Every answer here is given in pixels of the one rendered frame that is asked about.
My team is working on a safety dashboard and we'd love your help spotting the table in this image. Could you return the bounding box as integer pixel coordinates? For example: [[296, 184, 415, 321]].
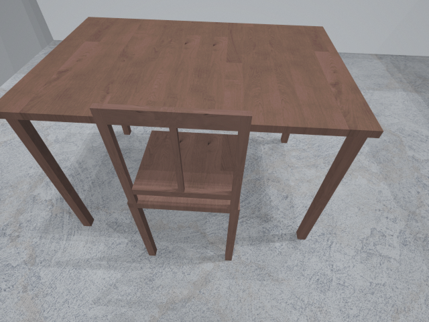
[[0, 17, 383, 239]]

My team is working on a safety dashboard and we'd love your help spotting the chair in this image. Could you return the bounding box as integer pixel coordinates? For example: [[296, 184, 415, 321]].
[[90, 103, 252, 261]]

